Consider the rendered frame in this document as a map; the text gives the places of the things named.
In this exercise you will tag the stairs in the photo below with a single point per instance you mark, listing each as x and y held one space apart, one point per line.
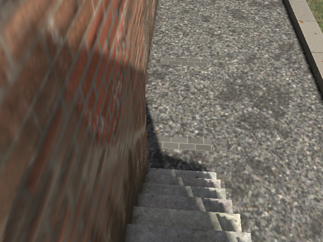
184 206

